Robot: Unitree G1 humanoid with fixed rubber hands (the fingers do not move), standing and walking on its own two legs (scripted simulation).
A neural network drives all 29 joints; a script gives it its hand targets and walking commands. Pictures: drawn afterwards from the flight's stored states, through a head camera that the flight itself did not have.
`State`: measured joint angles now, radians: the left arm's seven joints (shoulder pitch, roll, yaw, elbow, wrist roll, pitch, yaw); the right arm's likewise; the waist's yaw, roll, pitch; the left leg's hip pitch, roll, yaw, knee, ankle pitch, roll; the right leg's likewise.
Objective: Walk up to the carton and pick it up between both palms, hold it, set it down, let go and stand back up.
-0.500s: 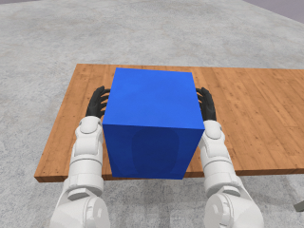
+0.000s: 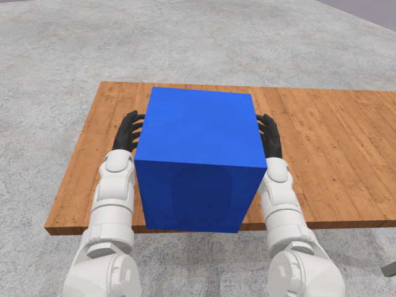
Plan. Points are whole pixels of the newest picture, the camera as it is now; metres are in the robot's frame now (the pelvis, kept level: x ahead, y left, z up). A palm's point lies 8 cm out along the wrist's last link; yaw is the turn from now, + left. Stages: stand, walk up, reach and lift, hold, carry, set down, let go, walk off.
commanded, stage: reach and lift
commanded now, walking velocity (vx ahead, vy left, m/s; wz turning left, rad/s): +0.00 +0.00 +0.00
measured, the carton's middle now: (197, 163) +0.39 -0.01 +0.05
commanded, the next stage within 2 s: none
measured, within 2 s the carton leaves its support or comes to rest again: leaves its support in 0.44 s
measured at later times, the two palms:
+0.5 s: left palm (124, 146) +0.39 +0.14 +0.11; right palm (272, 150) +0.37 -0.16 +0.11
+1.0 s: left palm (114, 136) +0.37 +0.15 +0.15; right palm (276, 139) +0.36 -0.15 +0.16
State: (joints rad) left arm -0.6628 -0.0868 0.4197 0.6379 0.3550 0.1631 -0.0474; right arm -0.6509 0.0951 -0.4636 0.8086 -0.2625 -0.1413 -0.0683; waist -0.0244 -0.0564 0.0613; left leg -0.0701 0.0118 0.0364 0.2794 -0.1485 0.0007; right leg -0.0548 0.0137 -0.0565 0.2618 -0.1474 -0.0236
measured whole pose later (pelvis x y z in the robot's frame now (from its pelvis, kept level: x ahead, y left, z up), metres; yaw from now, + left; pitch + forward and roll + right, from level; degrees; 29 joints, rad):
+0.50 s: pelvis -0.01 +0.00 +0.00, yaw +1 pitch -2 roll +0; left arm -0.69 -0.04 0.35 0.71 0.29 0.13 0.01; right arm -0.68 0.05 -0.40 0.89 -0.20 -0.19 -0.11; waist -0.03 -0.06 0.01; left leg -0.13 0.02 0.03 0.30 -0.14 0.00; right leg -0.10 0.02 -0.08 0.26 -0.13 -0.03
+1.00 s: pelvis -0.02 +0.00 +0.00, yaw +0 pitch -6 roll +0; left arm -0.76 -0.03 0.35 0.62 0.31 0.34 0.01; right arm -0.77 0.01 -0.35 0.94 -0.10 -0.08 -0.11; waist -0.04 -0.10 0.02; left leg -0.07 0.01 0.04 0.29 -0.12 0.01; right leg -0.05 0.01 -0.08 0.26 -0.12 -0.02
